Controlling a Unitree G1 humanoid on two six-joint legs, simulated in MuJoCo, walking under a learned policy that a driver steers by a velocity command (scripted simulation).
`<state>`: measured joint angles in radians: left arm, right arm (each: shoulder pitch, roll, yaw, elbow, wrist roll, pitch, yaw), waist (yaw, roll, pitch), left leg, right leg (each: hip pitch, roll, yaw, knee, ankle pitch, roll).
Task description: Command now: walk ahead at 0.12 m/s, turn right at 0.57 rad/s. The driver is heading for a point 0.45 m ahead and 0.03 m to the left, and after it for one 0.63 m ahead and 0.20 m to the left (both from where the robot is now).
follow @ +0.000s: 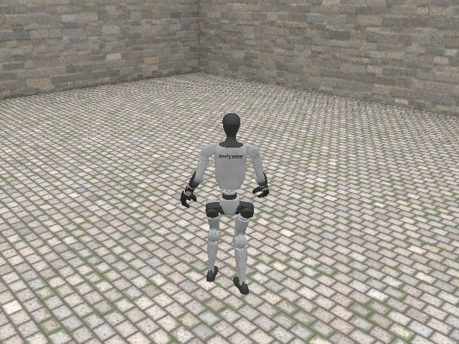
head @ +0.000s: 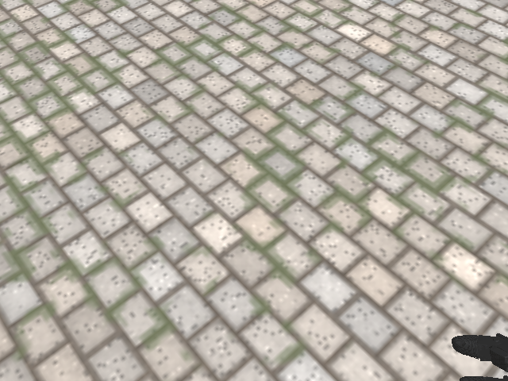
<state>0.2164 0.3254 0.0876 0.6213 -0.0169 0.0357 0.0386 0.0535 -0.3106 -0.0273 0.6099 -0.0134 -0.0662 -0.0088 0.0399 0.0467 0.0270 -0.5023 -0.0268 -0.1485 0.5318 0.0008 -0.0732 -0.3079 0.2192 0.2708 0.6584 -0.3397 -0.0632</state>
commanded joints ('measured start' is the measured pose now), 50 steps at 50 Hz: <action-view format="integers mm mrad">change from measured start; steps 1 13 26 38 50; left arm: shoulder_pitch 103 5 190 298 48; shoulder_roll -44 11 41 136 31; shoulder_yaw -24 -34 -35 -18 -46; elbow -45 3 103 184 27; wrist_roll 22 10 12 -3 25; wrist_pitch -19 4 -127 -100 -178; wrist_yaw -3 -21 -32 -33 -47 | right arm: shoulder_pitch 53 115 35 -144 248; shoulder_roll -143 -77 -32 -53 -65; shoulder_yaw -45 -37 -52 -26 -44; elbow -63 -4 -37 -116 31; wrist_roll -36 4 30 58 27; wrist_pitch -15 66 -20 -43 -18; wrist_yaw -7 -7 25 87 25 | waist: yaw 15 -54 6 36 2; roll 80 154 -176 -227 28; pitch -193 -187 40 123 30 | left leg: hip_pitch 455 282 -415 -117 255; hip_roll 299 201 100 44 167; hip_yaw -223 -132 112 227 -276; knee -79 -230 453 9 -388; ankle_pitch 598 -286 -32 -127 -395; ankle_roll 165 264 40 120 382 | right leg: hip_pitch -167 4 291 381 -389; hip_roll -47 -197 -445 -506 -352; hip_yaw -2 -239 53 -157 -171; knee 331 69 -552 -501 461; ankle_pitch -303 -97 -117 400 64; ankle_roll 19 114 -140 -112 64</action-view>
